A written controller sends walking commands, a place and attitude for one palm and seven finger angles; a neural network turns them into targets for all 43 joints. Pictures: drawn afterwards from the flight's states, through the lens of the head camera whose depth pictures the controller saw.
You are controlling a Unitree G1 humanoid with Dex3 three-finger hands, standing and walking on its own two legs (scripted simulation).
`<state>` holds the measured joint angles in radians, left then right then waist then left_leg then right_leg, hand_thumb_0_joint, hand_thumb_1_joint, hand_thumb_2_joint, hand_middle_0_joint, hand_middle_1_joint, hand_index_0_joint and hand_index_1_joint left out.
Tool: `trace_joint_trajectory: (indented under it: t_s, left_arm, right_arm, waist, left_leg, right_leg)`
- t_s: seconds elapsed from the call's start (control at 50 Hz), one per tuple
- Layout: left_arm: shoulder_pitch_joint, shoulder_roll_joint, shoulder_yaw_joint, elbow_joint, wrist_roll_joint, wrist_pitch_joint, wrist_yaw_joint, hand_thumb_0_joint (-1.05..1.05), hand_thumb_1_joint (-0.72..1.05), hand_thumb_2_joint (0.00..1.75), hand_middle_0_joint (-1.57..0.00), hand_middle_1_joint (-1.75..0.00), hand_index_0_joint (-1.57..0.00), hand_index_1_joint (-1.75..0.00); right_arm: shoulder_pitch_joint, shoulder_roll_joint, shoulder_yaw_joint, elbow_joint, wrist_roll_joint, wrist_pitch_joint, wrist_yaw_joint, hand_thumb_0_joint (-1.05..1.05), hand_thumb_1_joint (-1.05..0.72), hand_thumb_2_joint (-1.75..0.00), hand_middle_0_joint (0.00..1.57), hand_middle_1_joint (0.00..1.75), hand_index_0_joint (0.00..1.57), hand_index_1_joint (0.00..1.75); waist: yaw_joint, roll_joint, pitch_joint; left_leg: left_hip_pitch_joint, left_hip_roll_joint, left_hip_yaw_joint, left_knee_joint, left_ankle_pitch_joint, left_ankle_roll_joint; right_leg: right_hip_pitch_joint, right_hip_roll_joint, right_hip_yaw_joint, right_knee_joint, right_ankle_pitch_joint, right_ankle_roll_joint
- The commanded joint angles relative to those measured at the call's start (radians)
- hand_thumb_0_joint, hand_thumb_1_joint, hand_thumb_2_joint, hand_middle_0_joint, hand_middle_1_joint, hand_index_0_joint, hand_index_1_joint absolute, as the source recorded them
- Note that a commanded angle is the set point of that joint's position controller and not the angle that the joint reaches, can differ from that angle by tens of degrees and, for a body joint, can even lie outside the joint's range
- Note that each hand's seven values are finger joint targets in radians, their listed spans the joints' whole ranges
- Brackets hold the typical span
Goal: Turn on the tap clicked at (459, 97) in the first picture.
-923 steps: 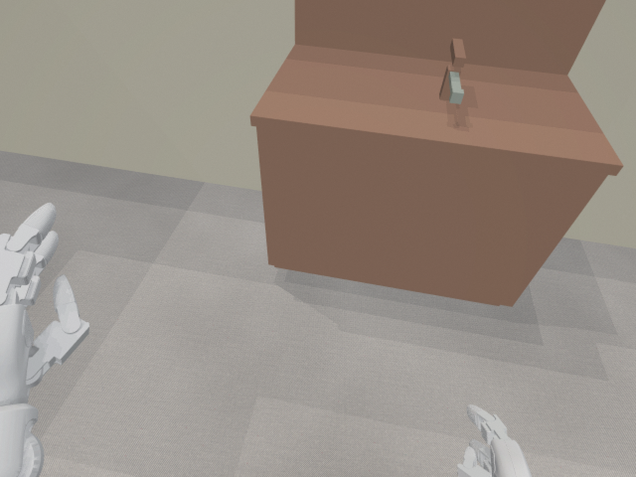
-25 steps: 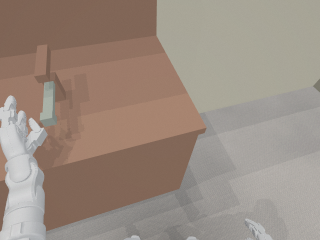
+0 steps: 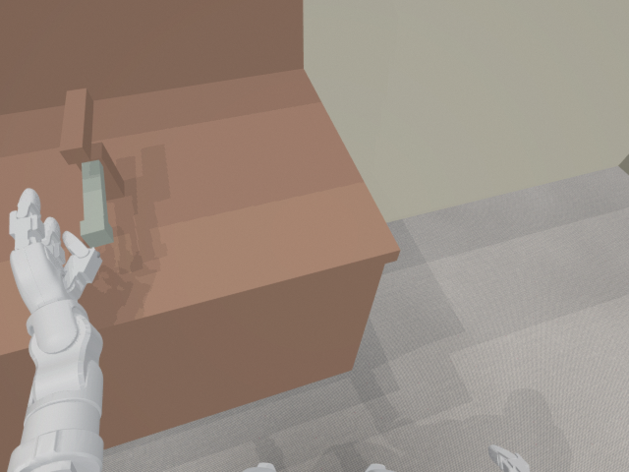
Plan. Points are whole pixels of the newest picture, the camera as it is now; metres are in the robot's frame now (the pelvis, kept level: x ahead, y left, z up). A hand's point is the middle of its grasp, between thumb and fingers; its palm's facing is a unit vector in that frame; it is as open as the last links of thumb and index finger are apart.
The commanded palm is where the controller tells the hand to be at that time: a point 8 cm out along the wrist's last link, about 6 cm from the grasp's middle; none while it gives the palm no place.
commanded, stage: push the lever round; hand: left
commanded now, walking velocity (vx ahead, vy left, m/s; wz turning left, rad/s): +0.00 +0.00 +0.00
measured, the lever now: (97, 231) +0.39 +0.30 +0.07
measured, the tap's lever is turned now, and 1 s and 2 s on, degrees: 4 31 61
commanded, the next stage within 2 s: none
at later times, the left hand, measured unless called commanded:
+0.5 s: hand (130, 245) +0.37 +0.26 +0.07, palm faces +0.66 -0.75 -0.06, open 7.6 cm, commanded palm +0.33 +0.27 +0.07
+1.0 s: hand (159, 230) +0.40 +0.23 +0.07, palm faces +0.75 -0.66 -0.07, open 7.6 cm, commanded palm +0.35 +0.24 +0.07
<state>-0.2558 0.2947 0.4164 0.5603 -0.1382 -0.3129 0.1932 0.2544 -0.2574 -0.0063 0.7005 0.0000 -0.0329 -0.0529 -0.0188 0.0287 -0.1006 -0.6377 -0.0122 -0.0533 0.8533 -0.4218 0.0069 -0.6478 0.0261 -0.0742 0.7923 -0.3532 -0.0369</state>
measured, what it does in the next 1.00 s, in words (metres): stands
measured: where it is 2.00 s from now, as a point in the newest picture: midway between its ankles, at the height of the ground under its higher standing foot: outside the picture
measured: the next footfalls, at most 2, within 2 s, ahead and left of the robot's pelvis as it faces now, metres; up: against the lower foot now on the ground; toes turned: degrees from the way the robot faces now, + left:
none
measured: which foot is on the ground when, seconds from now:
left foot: down 0.00-1.00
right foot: down 0.00-1.00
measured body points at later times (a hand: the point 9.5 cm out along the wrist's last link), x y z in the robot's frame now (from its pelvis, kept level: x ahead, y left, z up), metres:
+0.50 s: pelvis +0.00 +0.00 +0.00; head +0.05 +0.00 +0.45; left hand +0.33 +0.29 +0.07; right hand +0.13 -0.25 -0.12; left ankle +0.00 +0.11 -0.70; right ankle +0.02 -0.10 -0.70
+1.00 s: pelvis -0.01 -0.01 +0.00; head +0.04 +0.00 +0.45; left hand +0.36 +0.26 +0.07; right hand +0.10 -0.26 -0.13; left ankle +0.00 +0.11 -0.70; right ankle +0.02 -0.10 -0.70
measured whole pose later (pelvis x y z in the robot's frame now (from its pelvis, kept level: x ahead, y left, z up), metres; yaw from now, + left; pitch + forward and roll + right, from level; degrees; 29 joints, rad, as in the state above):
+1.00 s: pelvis -0.01 -0.01 +0.00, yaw +0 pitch +12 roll -1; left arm -0.47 0.12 0.32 0.71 0.06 -0.28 0.70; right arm 0.23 -0.22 -0.02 0.74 -0.06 0.02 -0.02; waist -0.05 0.02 -0.13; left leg -0.66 -0.01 -0.06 0.86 -0.41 0.00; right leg -0.67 0.02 -0.08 0.81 -0.35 -0.04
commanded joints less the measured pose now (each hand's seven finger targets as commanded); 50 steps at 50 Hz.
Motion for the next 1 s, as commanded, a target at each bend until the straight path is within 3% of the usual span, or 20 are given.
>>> trace_joint_trajectory:
  t_s: [0.0, 0.02, 0.18, 0.22, 0.24, 0.4, 0.42, 0.5, 0.52, 0.56, 0.62, 0.64, 0.68, 0.7, 0.72, 0.78, 0.82, 0.86, 0.92, 0.98]
  left_arm:
    - [-0.311, 0.185, -0.015, -0.245, 0.03, -0.072, 0.037, 0.0, 0.9, 0.9, -0.15, -0.15, -0.15, -0.15]
    - [-0.292, 0.193, -0.005, -0.256, 0.041, -0.07, 0.052, 0.0, 0.9, 0.9, -0.15, -0.15, -0.15, -0.15]
    - [-0.305, 0.119, -0.05, -0.27, 0.072, -0.056, 0.146, 0.0, 0.9, 0.9, -0.15, -0.15, -0.15, -0.15]
    - [-0.277, 0.149, -0.015, -0.249, 0.083, -0.047, 0.168, 0.0, 0.9, 0.9, -0.15, -0.15, -0.15, -0.15]
    - [-0.321, 0.101, -0.068, -0.255, 0.09, -0.045, 0.174, 0.0, 0.9, 0.9, -0.15, -0.15, -0.15, -0.15]
    - [-0.418, 0.047, -0.117, -0.226, 0.127, -0.035, 0.253, 0.0, 0.9, 0.9, -0.15, -0.15, -0.15, -0.15]
    - [-0.411, 0.073, -0.084, -0.21, 0.134, -0.032, 0.267, 0.0, 0.9, 0.9, -0.15, -0.15, -0.15, -0.15]
    - [-0.453, 0.024, -0.124, -0.209, 0.15, -0.031, 0.306, 0.0, 0.9, 0.9, -0.15, -0.15, -0.15, -0.15]
    - [-0.437, 0.048, -0.097, -0.199, 0.157, -0.028, 0.32, 0.0, 0.9, 0.9, -0.15, -0.15, -0.15, -0.15]
    - [-0.471, -0.003, -0.143, -0.188, 0.167, -0.024, 0.34, 0.0, 0.9, 0.9, -0.15, -0.15, -0.15, -0.15]
    - [-0.48, 0.036, -0.099, -0.146, 0.183, -0.017, 0.379, 0.0, 0.9, 0.9, -0.15, -0.15, -0.15, -0.15]
    - [-0.522, -0.004, -0.138, -0.15, 0.186, -0.018, 0.386, 0.0, 0.9, 0.9, -0.15, -0.15, -0.15, -0.15]
    - [-0.523, 0.017, -0.108, -0.122, 0.189, -0.017, 0.408, 0.0, 0.9, 0.9, -0.15, -0.15, -0.15, -0.15]
    - [-0.522, 0.01, -0.112, -0.117, 0.193, -0.016, 0.416, 0.0, 0.9, 0.9, -0.15, -0.15, -0.15, -0.15]
    - [-0.519, 0.057, -0.063, -0.115, 0.201, -0.016, 0.43, 0.0, 0.9, 0.9, -0.15, -0.15, -0.15, -0.15]
    - [-0.536, 0.003, -0.108, -0.112, 0.212, -0.017, 0.448, 0.0, 0.9, 0.9, -0.15, -0.15, -0.15, -0.15]
    - [-0.536, 0.03, -0.079, -0.096, 0.222, -0.014, 0.467, 0.0, 0.9, 0.9, -0.15, -0.15, -0.15, -0.15]
    - [-0.588, -0.032, -0.134, -0.09, 0.221, -0.018, 0.478, 0.0, 0.9, 0.9, -0.15, -0.15, -0.15, -0.15]
    - [-0.586, 0.022, -0.069, -0.04, 0.227, -0.017, 0.505, 0.0, 0.9, 0.9, -0.15, -0.15, -0.15, -0.15]
    - [-0.636, -0.024, -0.119, -0.058, 0.239, -0.025, 0.517, 0.0, 0.9, 0.9, -0.15, -0.15, -0.15, -0.15]
  right_arm:
    - [-0.002, -0.137, -0.053, -0.109, -0.004, -0.042, -0.006, 0.0, -0.9, -0.9, 0.2, 0.3, 0.2, 0.3]
    - [-0.001, -0.136, -0.053, -0.107, -0.006, -0.039, -0.004, 0.0, -0.9, -0.9, 0.2, 0.3, 0.2, 0.3]
    - [-0.023, -0.123, -0.051, -0.117, -0.015, -0.03, 0.005, 0.0, -0.9, -0.9, 0.2, 0.3, 0.2, 0.3]
    - [-0.026, -0.124, -0.05, -0.112, -0.015, -0.024, 0.004, 0.0, -0.9, -0.9, 0.2, 0.3, 0.2, 0.3]
    - [-0.03, -0.119, -0.046, -0.116, -0.015, -0.022, 0.006, 0.0, -0.9, -0.9, 0.2, 0.3, 0.2, 0.3]
    - [-0.039, -0.114, -0.047, -0.1, -0.025, -0.02, 0.004, 0.0, -0.9, -0.9, 0.2, 0.3, 0.2, 0.3]
    - [-0.035, -0.116, -0.051, -0.091, -0.027, -0.017, 0.001, 0.0, -0.9, -0.9, 0.2, 0.3, 0.2, 0.3]
    - [-0.039, -0.109, -0.052, -0.095, -0.031, -0.014, 0.008, 0.0, -0.9, -0.9, 0.2, 0.3, 0.2, 0.3]
    - [-0.039, -0.111, -0.054, -0.087, -0.034, -0.012, 0.006, 0.0, -0.9, -0.9, 0.2, 0.3, 0.2, 0.3]
    - [-0.043, -0.104, -0.051, -0.091, -0.034, -0.009, 0.011, 0.0, -0.9, -0.9, 0.2, 0.3, 0.2, 0.3]
    - [-0.047, -0.108, -0.052, -0.08, -0.037, -0.003, 0.009, 0.0, -0.9, -0.9, 0.2, 0.3, 0.2, 0.3]
    - [-0.048, -0.102, -0.049, -0.085, -0.039, -0.002, 0.011, 0.0, -0.9, -0.9, 0.2, 0.3, 0.2, 0.3]
    - [-0.047, -0.104, -0.053, -0.083, -0.042, -0.002, 0.011, 0.0, -0.9, -0.9, 0.2, 0.3, 0.2, 0.3]
    - [-0.049, -0.101, -0.052, -0.084, -0.043, 0.0, 0.013, 0.0, -0.9, -0.9, 0.2, 0.3, 0.2, 0.3]
    - [-0.041, -0.105, -0.055, -0.076, -0.047, 0.004, 0.01, 0.0, -0.9, -0.9, 0.2, 0.3, 0.2, 0.3]
    - [-0.038, -0.096, -0.056, -0.08, -0.05, 0.007, 0.019, 0.0, -0.9, -0.9, 0.2, 0.3, 0.2, 0.3]
    - [-0.039, -0.1, -0.058, -0.072, -0.052, 0.012, 0.019, 0.0, -0.9, -0.9, 0.2, 0.3, 0.2, 0.3]
    - [-0.042, -0.094, -0.058, -0.072, -0.053, 0.008, 0.024, 0.0, -0.9, -0.9, 0.2, 0.3, 0.2, 0.3]
    - [-0.036, -0.101, -0.061, -0.06, -0.058, 0.01, 0.022, 0.0, -0.9, -0.9, 0.2, 0.3, 0.2, 0.3]
    - [-0.034, -0.094, -0.063, -0.063, -0.061, 0.012, 0.029, 0.0, -0.9, -0.9, 0.2, 0.3, 0.2, 0.3]
  waist:
    - [-0.025, 0.035, -0.305]
    - [-0.015, 0.068, -0.304]
    - [-0.021, 0.022, -0.306]
    - [-0.008, 0.035, -0.285]
    - [-0.032, 0.018, -0.28]
    - [-0.042, 0.025, -0.291]
    - [-0.034, 0.021, -0.293]
    - [-0.038, 0.004, -0.318]
    - [-0.029, 0.027, -0.318]
    - [-0.043, 0.009, -0.308]
    - [-0.036, 0.003, -0.29]
    - [-0.05, 0.001, -0.294]
    - [-0.043, -0.031, -0.311]
    - [-0.041, -0.013, -0.311]
    - [-0.029, -0.007, -0.327]
    - [-0.036, -0.01, -0.334]
    - [-0.034, 0.013, -0.321]
    - [-0.056, -0.014, -0.314]
    - [-0.043, -0.03, -0.31]
    - [-0.056, -0.008, -0.343]
  left_leg:
    - [0.111, -0.005, -0.005, -0.115, 0.266, 0.002]
    - [0.119, -0.004, -0.005, -0.114, 0.288, -0.002]
    - [0.112, -0.005, -0.001, -0.115, 0.286, -0.005]
    - [0.092, -0.006, 0.001, -0.116, 0.273, -0.003]
    - [0.095, -0.006, 0.002, -0.115, 0.262, 0.0]
    - [0.109, -0.006, -0.009, -0.111, 0.249, -0.009]
    - [0.107, -0.006, -0.01, -0.111, 0.249, -0.009]
    - [0.109, -0.007, -0.006, -0.107, 0.259, -0.009]
    - [0.109, -0.006, -0.008, -0.107, 0.257, -0.011]
    - [0.104, -0.006, -0.009, -0.11, 0.244, -0.01]
    - [0.078, -0.007, -0.008, -0.112, 0.201, -0.003]
    - [0.083, -0.009, -0.006, -0.112, 0.202, -0.001]
    - [0.067, -0.011, 0.001, -0.11, 0.19, 0.003]
    - [0.064, -0.013, 0.008, -0.109, 0.189, 0.005]
    - [0.064, -0.013, 0.002, -0.111, 0.2, 0.001]
    - [0.068, -0.012, 0.01, -0.106, 0.227, 0.001]
    - [0.065, -0.009, 0.005, -0.106, 0.217, -0.002]
    - [0.066, -0.009, 0.008, -0.102, 0.202, 0.004]
    - [0.038, -0.011, 0.007, -0.105, 0.175, 0.005]
    - [0.06, -0.011, 0.015, -0.097, 0.205, 0.004]
  right_leg:
    - [0.216, -0.005, 0.052, -0.081, 0.234, 0.009]
    - [0.219, -0.006, 0.052, -0.079, 0.245, 0.006]
    - [0.229, -0.008, 0.048, -0.079, 0.255, 0.008]
    - [0.234, -0.009, 0.052, -0.084, 0.246, 0.005]
    - [0.222, -0.012, 0.05, -0.085, 0.242, 0.01]
    - [0.19, -0.012, 0.046, -0.085, 0.21, 0.005]
    - [0.194, -0.011, 0.046, -0.086, 0.207, 0.005]
    - [0.204, -0.014, 0.045, -0.082, 0.223, 0.006]
    - [0.202, -0.012, 0.047, -0.083, 0.215, 0.005]
    - [0.192, -0.015, 0.041, -0.083, 0.203, 0.006]
    - [0.189, -0.014, 0.049, -0.096, 0.167, 0.006]
    - [0.186, -0.017, 0.049, -0.095, 0.171, 0.008]
    - [0.207, -0.018, 0.055, -0.101, 0.169, 0.01]
    - [0.211, -0.02, 0.058, -0.104, 0.173, 0.011]
    - [0.221, -0.017, 0.056, -0.098, 0.179, 0.008]
    - [0.229, -0.021, 0.054, -0.092, 0.215, 0.009]
    - [0.213, -0.018, 0.055, -0.094, 0.196, 0.006]
    - [0.199, -0.021, 0.054, -0.099, 0.185, 0.01]
    - [0.205, -0.019, 0.058, -0.104, 0.157, 0.011]
    - [0.21, -0.023, 0.058, -0.097, 0.192, 0.011]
